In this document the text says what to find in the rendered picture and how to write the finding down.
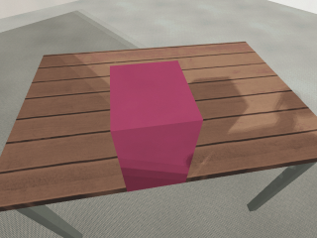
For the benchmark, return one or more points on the carton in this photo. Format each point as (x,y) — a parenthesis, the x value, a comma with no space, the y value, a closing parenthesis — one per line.
(154,123)

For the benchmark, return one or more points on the table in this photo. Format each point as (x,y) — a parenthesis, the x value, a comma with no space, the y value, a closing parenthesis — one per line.
(61,148)

